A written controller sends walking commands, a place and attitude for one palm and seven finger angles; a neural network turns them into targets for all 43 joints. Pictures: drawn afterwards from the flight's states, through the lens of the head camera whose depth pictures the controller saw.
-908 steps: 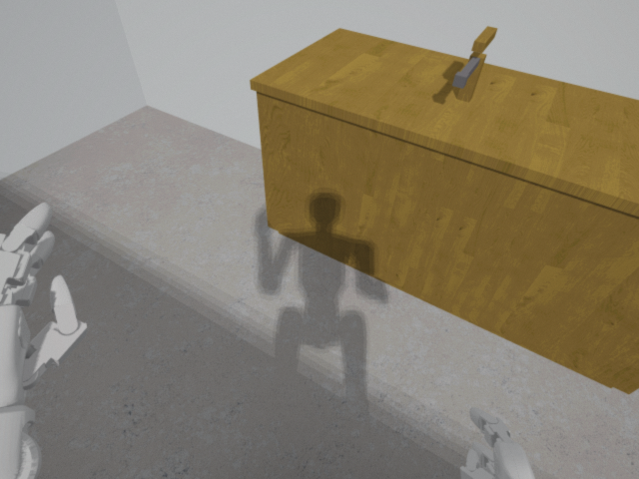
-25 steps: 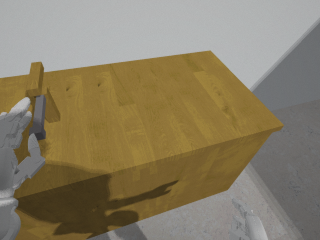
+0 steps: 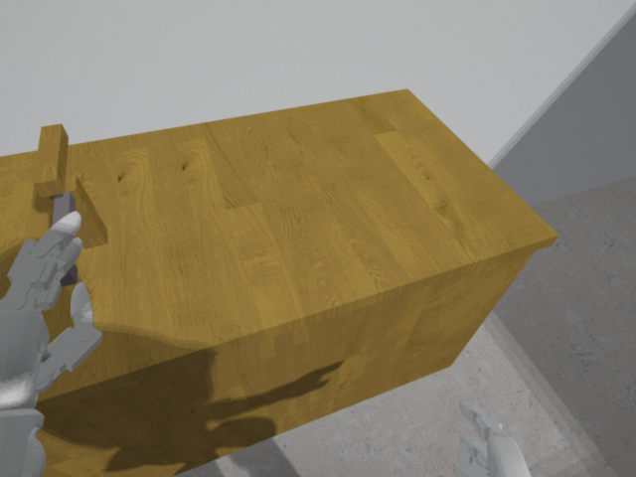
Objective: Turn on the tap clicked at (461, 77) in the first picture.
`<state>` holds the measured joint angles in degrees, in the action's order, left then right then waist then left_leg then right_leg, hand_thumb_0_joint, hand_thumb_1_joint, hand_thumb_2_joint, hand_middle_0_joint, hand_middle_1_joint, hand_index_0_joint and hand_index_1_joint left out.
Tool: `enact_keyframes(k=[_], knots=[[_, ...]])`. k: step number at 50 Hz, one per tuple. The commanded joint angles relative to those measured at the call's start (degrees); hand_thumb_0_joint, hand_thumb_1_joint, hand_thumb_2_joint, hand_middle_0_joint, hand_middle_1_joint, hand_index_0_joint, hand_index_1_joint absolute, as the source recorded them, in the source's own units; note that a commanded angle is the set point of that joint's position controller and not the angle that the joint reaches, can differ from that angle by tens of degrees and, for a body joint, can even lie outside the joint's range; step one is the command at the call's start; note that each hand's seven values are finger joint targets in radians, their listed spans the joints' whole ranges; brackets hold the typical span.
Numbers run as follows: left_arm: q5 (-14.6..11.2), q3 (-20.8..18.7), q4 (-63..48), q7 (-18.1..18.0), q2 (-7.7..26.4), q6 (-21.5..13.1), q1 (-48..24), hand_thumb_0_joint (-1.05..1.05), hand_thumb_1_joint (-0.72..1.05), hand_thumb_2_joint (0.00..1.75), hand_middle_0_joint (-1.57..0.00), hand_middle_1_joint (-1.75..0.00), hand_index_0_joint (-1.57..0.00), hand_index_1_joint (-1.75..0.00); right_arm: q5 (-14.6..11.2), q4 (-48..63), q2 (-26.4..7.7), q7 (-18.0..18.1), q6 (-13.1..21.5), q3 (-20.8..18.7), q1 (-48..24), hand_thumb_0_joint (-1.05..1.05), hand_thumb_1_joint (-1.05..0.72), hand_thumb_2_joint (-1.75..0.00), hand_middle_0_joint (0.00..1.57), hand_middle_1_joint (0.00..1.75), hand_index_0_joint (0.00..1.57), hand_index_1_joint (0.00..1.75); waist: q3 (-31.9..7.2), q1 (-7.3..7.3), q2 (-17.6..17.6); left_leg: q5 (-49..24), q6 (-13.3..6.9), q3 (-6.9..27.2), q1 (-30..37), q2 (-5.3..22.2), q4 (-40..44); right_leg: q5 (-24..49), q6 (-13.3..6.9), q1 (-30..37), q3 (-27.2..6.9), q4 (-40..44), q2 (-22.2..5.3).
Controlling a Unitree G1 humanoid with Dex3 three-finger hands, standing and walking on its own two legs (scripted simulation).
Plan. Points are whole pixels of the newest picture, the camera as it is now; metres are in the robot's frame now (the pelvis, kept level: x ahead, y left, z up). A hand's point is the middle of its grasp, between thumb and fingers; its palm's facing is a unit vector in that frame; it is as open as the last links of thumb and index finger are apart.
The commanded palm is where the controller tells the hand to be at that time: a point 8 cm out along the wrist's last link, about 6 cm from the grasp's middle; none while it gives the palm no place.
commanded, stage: come to a stop and stand still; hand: left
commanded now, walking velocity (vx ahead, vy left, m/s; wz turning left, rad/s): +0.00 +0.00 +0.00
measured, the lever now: (60, 272) +0.32 +0.36 +0.07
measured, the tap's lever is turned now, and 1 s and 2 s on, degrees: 0 0 0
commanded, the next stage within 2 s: look again from close up in 0.48 s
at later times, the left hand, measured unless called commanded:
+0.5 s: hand (49, 318) +0.22 +0.28 +0.15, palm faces +0.41 -0.85 -0.33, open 7.4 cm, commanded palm +0.16 +0.30 +0.17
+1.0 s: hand (34, 302) +0.22 +0.27 +0.18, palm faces +0.44 -0.77 -0.46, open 7.4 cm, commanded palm +0.14 +0.29 +0.17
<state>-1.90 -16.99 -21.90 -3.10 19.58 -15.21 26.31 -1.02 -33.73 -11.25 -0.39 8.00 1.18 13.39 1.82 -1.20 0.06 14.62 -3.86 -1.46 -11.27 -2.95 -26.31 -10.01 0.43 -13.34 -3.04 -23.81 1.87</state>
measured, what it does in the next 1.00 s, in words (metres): stands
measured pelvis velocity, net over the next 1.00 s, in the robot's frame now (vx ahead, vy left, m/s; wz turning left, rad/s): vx -0.01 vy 0.00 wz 0.08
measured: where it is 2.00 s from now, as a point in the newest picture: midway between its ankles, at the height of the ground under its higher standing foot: outside the picture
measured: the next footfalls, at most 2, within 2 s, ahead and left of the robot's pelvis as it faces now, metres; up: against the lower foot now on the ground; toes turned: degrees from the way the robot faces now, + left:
none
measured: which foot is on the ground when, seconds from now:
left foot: down 0.00-1.00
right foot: down 0.00-1.00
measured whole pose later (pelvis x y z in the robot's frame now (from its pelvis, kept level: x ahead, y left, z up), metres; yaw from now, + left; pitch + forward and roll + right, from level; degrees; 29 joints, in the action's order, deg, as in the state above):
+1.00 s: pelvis -0.01 +0.00 +0.00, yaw +4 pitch -1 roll -1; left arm 1.9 -19.8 -20.5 -3.5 27.3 -12.5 11.3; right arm 0.2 -31.7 -12.6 2.7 7.3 3.3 14.7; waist 3.9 -3.7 1.7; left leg 14.0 -3.7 2.2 -12.6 -4.2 -28.1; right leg -10.2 -0.1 -13.1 -0.4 -24.9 1.2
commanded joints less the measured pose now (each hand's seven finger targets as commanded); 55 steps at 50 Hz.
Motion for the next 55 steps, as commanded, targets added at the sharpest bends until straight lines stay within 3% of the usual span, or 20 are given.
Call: enact_keyframes(k=[1, 2, 4, 8, 13, 17, 21, 22, 27, 28, 35, 46, 47, 48, 49, 50, 51, 52, 53, 55], knots=[[-0.95, -13.08, -14.53, -2.4, 14.91, -4.32, -13.78, 0.0, 0.9, 0.9, -0.2, -0.3, -0.2, -0.3, 0.13, 10.38, -7.06, 2.23, 3.74, -2.54, -7.46, 0.0, -0.9, -0.9, 0.2, 0.3, 0.2, 0.3, -4.87, -0.83, -1.78, 1.72, 1.58, 6.29, -4.19, 5.91, 7.09, -1.94, -1.99, 4.66, -3.49, 3.48, -4.73], [-0.52, -13.54, -18.83, -2.46, 16.79, -4.76, -17.64, 0.0, 0.9, 0.9, -0.2, -0.3, -0.2, -0.3, 0.29, 10.21, -6.97, 2.4, 3.98, -2.29, -8.3, 0.0, -0.9, -0.9, 0.2, 0.3, 0.2, 0.3, -6.08, -0.73, -7.02, -0.55, 1.6, 6.21, -2.75, 6.27, 7.25, 1.53, -2.01, 5.3, -2.75, 1.69, -4.36], [-0.52, -11.19, -18.73, -2.5, 14.11, -4.9, -17.23, 0.0, 0.9, 0.9, -0.2, -0.3, -0.2, -0.3, 0.41, 10.12, -6.7, 2.45, 4.69, -2.16, -7.46, 0.0, -0.9, -0.9, 0.2, 0.3, 0.2, 0.3, -7.93, -1.04, -9.71, -4.69, 1.54, 6.73, -2.42, 6.99, 6.78, 5.84, -1.85, 8.26, -1.03, -0.18, -4.34], [-0.47, -7.38, -18.47, -2.6, 9.45, -4.09, -11.0, 0.0, 0.9, 0.9, -0.2, -0.3, -0.2, -0.3, 0.46, 9.38, -6.91, 1.42, 5.3, -2.59, -6.16, 0.0, -0.9, -0.9, 0.2, 0.3, 0.2, 0.3, -10.83, -0.85, -6.29, -18.87, 3.35, 5.74, 3.07, 6.56, 3.08, 13.47, -1.88, 8.34, 0.1, 0.13, -4.13], [-0.47, -7.25, -10.61, -2.56, 7.47, -1.82, -3.47, 0.0, 0.9, 0.9, -0.2, -0.3, -0.2, -0.3, 0.2, 8.99, -7.35, 0.86, 2.82, -3.12, -5.4, 0.0, -0.9, -0.9, 0.2, 0.3, 0.2, 0.3, -8.2, -0.54, -1.09, -20.3, 4.99, 5.41, 0.72, 6.91, 3.89, 13.9, -1.63, 7.69, 1.03, 1.1, -3.47], [-0.58, -10.39, -13.4, -2.61, 11.52, -1.75, -7.71, 0.0, 0.9, 0.9, -0.2, -0.3, -0.2, -0.3, 0.0, 9.9, -7.39, 1.62, 1.54, -2.98, -6.76, 0.0, -0.9, -0.9, 0.2, 0.3, 0.2, 0.3, -6.73, -0.42, -3.07, -17.66, 5.39, 5.77, -1.04, 6.93, 6.21, 12.41, -1.4, 7.95, 1.48, 0.74, -2.97], [-0.7, -8.56, -17.46, -2.4, 10.49, -2.21, -10.87, 0.0, 0.9, 0.9, -0.2, -0.3, -0.2, -0.3, 0.24, 11.13, -7.08, 1.91, 1.52, -2.8, -7.06, 0.0, -0.9, -0.9, 0.2, 0.3, 0.2, 0.3, -7.78, -0.5, -4.65, -15.83, 4.95, 5.95, -1.23, 6.98, 6.64, 11.53, -1.39, 9.55, 1.52, 0.44, -3.1], [-0.55, -9.61, -21.07, -2.6, 12.31, -2.42, -12.49, 0.0, 0.9, 0.9, -0.2, -0.3, -0.2, -0.3, 0.22, 11.17, -6.92, 2.01, 1.79, -2.56, -7.99, 0.0, -0.9, -0.9, 0.2, 0.3, 0.2, 0.3, -8.67, -0.56, -6.67, -18.06, 5.41, 5.78, 0.32, 6.8, 6.46, 12.39, -1.38, 9.37, 1.95, -0.14, -2.81], [-0.26, -9.13, -21.49, -3.1, 11.51, -2.23, -9.34, 0.0, 0.9, 0.9, -0.2, -0.3, -0.2, -0.3, 0.45, 10.76, -6.99, 1.63, 2.39, -2.82, -7.3, 0.0, -0.9, -0.9, 0.2, 0.3, 0.2, 0.3, -10.81, -0.67, -8.06, -24.59, 6.21, 6.1, 3.57, 7.41, 4.75, 11.67, -1.46, 8.76, 2.56, -0.41, -2.7], [-0.45, -7.8, -18.73, -3.02, 9.54, -1.94, -7.89, 0.0, 0.9, 0.9, -0.2, -0.3, -0.2, -0.3, 0.63, 10.55, -6.89, 1.52, 1.94, -2.66, -6.7, 0.0, -0.9, -0.9, 0.2, 0.3, 0.2, 0.3, -10.1, -0.56, -6.5, -22.65, 6.02, 6.24, 2.26, 7.47, 5.05, 10.7, -1.42, 8.89, 2.61, 0.19, -2.86], [-0.55, -7.88, -12.48, -2.78, 8.79, -1.24, -6.73, 0.0, 0.9, 0.9, -0.2, -0.3, -0.2, -0.3, 0.16, 10.09, -7.58, 1.74, 0.7, -3.26, -6.11, 0.0, -0.9, -0.9, 0.2, 0.3, 0.2, 0.3, -6.26, -0.4, -2.34, -9.73, 5.89, 6.76, -3.9, 6.9, 8.59, 8.73, -1.21, 10.32, 1.84, 1.78, -2.82], [0.04, -8.26, -16.1, -3.24, 10.22, -2.35, -8.69, 0.0, 0.9, 0.9, -0.2, -0.3, -0.2, -0.3, 0.29, 10.32, -7.39, 2.21, 2.01, -3.17, -6.87, 0.0, -0.9, -0.9, 0.2, 0.3, 0.2, 0.3, -5.97, -0.58, -3.35, 0.47, 2.89, 6.83, -6.22, 6.03, 9.27, 5.74, -1.24, 11.89, -0.09, 3.39, -3.45], [3.23, -22.31, -40.62, -4.93, 57.0, -10.46, -64.59, 0.0, 0.9, 0.9, -0.2, -0.3, -0.2, -0.3, -3.47, 18.34, -11.69, 6.02, 0.38, 9.78, 2.29, 0.0, -0.9, -0.9, 0.2, 0.3, 0.2, 0.3, -0.39, 5.64, -21.15, 11.08, 0.25, 10.07, -25.2, 5.72, 7.03, -6.07, 2.58, 13.66, -0.33, -5.39, 0.84], [9.66, -21.98, -4.15, -2.35, 28.69, 1.48, -48.21, 0.0, 0.9, 0.9, -0.2, -0.3, -0.2, -0.3, 4.05, 7.11, -6.06, 5.61, 2.02, -1.34, -6.47, 0.0, -0.9, -0.9, 0.2, 0.3, 0.2, 0.3, -15.59, -3.25, -11.4, -10.07, 4.2, 6.91, -2.49, 4.85, 5.39, -0.17, -3.22, 7.62, 2.71, -4.48, -1.6], [1.6, -9.19, 5.04, -0.32, 15.93, 5.49, -30.92, 0.0, 0.9, 0.9, -0.2, -0.3, -0.2, -0.3, 3.0, 7.55, -8.84, 2.24, 3.3, -1.97, -5.42, 0.0, -0.9, -0.9, 0.2, 0.3, 0.2, 0.3, -6.6, 0.91, -8.03, -22.32, 8.73, 7.21, 0.91, 4.95, 6.18, 1.81, -3.77, -0.98, 7.99, -2.52, 1.11], [-0.38, -14.29, -2.85, 0.36, 16.93, 6.55, -29.38, 0.0, 0.9, 0.9, -0.2, -0.3, -0.2, -0.3, 3.01, 5.86, -12.88, 1.35, 3.18, -3.85, -3.95, 0.0, -0.9, -0.9, 0.2, 0.3, 0.2, 0.3, -17.78, -0.27, -7.8, -27.88, 8.95, 6.67, 10.05, 6.09, 2.74, 4.78, -3.05, -3.12, 7.18, -5.05, 1.9], [-5.96, -8.59, -2.17, 3.38, 8.66, 10.4, -24.87, 0.0, 0.9, 0.9, -0.2, -0.3, -0.2, -0.3, 1.82, 6.37, -10.42, 2.44, 3.75, -3.5, -5.76, 0.0, -0.9, -0.9, 0.2, 0.3, 0.2, 0.3, -19.88, -2.92, -13.07, -30.57, 9.32, 6.73, 13.69, 5.16, 2.42, 3.34, -3.05, -3.28, 6.18, -5.23, 0.68], [-9.99, -8.5, 0.71, 5.29, 6.05, 14.14, -17.47, 0.0, 0.9, 0.9, -0.2, -0.3, -0.2, -0.3, 0.34, 5.92, -10.41, 2.49, 4.27, -2.93, -7.06, 0.0, -0.9, -0.9, 0.2, 0.3, 0.2, 0.3, -19.43, -3.25, -11.51, -31.25, 9.42, 6.56, 14.71, 5.57, 2.93, 1.99, -2.86, -3.48, 6.29, -5.64, 0.86], [-10.69, -8.38, -1.14, 6.83, 7.53, 17.1, -16.28, 0.0, 0.9, 0.9, -0.2, -0.3, -0.2, -0.3, 0.58, 5.0, -11.92, 2.01, 4.53, -3.02, -7.52, 0.0, -0.9, -0.9, 0.2, 0.3, 0.2, 0.3, -17.39, -4.21, -9.98, -28.15, 8.35, 5.5, 11.52, 5.18, 2.13, 3.77, -2.74, -2.8, 6.79, -4.59, -0.21], [-8.56, -5.8, -5.14, 8.13, 8.84, 21.11, -13.99, 0.0, 0.9, 0.9, -0.2, -0.3, -0.2, -0.3, -0.4, 7.35, -12.21, 1.41, 3.99, -2.12, -11.49, 0.0, -0.9, -0.9, 0.2, 0.3, 0.2, 0.3, -10.98, -3.96, -3.55, -18.11, 5.83, 4.32, 2.65, 3.91, 1.64, 6.56, -2.63, -1.22, 8.33, -4.15, -0.38]])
